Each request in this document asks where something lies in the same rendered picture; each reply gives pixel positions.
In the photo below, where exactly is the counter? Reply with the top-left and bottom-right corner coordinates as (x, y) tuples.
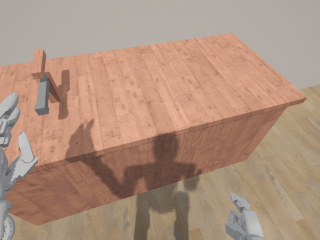
(0, 33), (307, 226)

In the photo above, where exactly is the tap lever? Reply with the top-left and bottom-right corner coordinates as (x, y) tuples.
(34, 75), (50, 116)

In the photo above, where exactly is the robot left hand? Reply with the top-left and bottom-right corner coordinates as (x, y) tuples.
(0, 92), (38, 201)

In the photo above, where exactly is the robot right hand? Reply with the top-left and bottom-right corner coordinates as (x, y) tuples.
(225, 193), (265, 240)

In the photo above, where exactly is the robot left forearm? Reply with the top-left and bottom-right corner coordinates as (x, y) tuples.
(0, 200), (16, 240)

